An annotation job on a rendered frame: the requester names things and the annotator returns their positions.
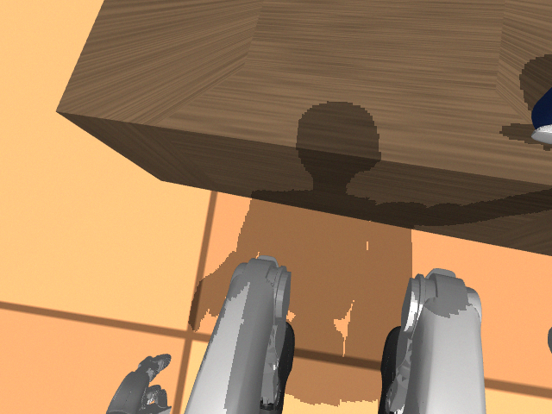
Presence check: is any can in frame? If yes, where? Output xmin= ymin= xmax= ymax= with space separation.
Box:
xmin=531 ymin=87 xmax=552 ymax=129

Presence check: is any right robot hand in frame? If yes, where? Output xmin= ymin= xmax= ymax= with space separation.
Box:
xmin=531 ymin=124 xmax=552 ymax=144

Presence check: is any left robot hand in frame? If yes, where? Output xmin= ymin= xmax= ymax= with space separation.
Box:
xmin=106 ymin=354 xmax=172 ymax=414

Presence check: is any right robot foot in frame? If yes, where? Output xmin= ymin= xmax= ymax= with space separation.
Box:
xmin=378 ymin=326 xmax=403 ymax=414

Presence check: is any left robot foot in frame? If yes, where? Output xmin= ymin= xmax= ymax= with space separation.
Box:
xmin=260 ymin=322 xmax=295 ymax=414

